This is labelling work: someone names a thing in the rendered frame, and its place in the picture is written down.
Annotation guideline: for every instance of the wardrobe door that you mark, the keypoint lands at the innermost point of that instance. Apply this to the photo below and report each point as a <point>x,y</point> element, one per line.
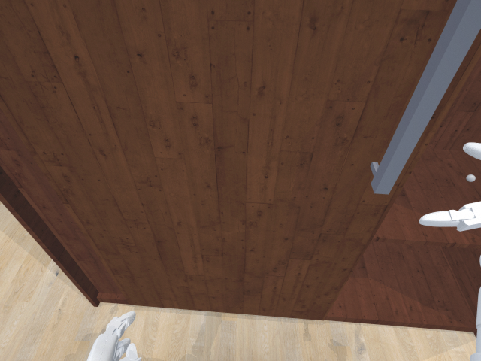
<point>22,169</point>
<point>216,154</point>

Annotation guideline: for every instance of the handle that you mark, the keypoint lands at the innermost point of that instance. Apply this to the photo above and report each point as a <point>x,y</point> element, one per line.
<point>459,33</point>

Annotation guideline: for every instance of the robot right hand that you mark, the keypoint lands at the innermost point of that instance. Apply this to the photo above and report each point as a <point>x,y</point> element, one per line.
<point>467,217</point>

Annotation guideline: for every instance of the robot left hand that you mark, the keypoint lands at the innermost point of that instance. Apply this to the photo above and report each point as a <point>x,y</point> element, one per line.
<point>107,346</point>

